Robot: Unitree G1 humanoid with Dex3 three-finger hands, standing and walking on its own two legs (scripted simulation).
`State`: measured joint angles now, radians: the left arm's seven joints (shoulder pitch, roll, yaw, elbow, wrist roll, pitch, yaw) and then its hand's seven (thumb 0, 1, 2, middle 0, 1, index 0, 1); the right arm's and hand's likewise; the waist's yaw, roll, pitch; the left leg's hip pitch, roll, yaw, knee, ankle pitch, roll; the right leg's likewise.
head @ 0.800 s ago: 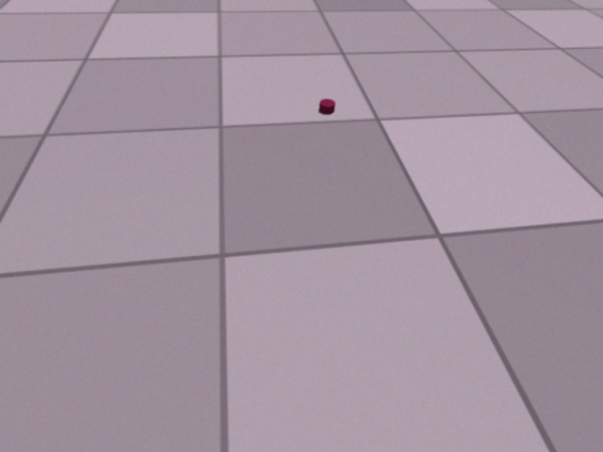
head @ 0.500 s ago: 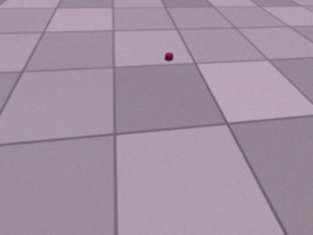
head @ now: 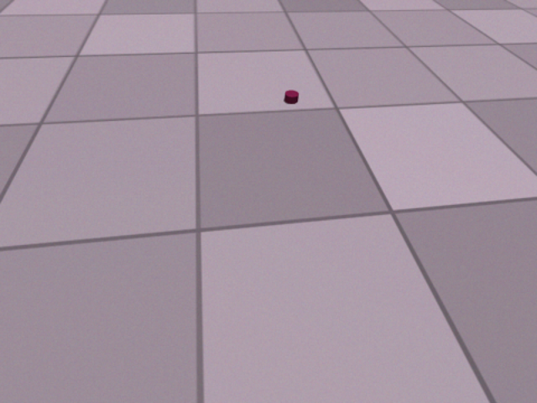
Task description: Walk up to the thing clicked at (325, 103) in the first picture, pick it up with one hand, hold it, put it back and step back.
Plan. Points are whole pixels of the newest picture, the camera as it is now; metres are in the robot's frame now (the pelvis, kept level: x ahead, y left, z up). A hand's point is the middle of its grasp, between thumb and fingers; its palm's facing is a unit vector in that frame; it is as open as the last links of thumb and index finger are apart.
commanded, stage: stand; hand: left
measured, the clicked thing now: (291, 97) +2.23 -0.20 -0.76
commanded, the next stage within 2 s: walk up in 0.32 s
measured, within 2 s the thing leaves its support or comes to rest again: neither
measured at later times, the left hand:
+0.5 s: hand out of the picture +0.11 +0.26 -0.14, palm faces -0.09 -0.93 -0.35, open 7.4 cm
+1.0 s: hand (180, 339) +0.28 +0.16 -0.16, palm faces -0.10 -0.93 -0.34, open 7.4 cm
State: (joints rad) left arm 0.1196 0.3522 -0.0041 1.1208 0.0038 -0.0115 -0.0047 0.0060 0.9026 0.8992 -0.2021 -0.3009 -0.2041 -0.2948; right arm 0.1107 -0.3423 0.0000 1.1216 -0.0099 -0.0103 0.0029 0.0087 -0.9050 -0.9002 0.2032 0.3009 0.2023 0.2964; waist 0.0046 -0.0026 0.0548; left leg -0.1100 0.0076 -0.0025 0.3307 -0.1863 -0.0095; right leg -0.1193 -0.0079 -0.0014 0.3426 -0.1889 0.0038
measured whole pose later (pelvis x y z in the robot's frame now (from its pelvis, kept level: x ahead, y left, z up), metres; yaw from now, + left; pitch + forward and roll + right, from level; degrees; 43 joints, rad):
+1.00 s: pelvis +0.24 -0.12 -0.02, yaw -8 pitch -1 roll -2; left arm 0.35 0.42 0.06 0.96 0.00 -0.09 -0.08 0.01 0.90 0.90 -0.21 -0.30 -0.21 -0.30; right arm 0.13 -0.42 -0.07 0.93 -0.03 -0.04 0.12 0.01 -0.90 -0.90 0.20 0.30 0.20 0.30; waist 0.07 0.03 0.04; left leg -0.57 0.14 0.02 0.63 -0.09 -0.01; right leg 0.06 0.04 -0.09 0.32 -0.36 -0.02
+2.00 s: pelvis +0.84 -0.22 -0.03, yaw -9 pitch -2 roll +0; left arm 0.34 0.45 0.06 0.95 0.00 -0.06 -0.04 0.01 0.90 0.90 -0.20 -0.30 -0.21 -0.30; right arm 0.15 -0.41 -0.09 0.88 -0.03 -0.08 0.09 0.01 -0.91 -0.90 0.20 0.30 0.20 0.30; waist 0.05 -0.03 0.08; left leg -0.44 0.04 0.09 0.65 -0.18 0.04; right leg -0.14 -0.06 -0.04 0.89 -0.48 -0.03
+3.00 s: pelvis +1.29 -0.27 -0.01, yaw -10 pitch -3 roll +0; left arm 0.30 0.46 0.04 0.95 -0.01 -0.05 -0.05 0.01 0.90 0.90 -0.20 -0.30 -0.20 -0.29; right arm 0.27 -0.39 -0.06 0.88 -0.01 -0.09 0.05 0.01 -0.90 -0.90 0.20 0.30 0.20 0.30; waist 0.00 -0.07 0.07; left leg -0.23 0.02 0.12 0.50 -0.23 0.04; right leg -0.48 -0.07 0.02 1.03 -0.32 -0.02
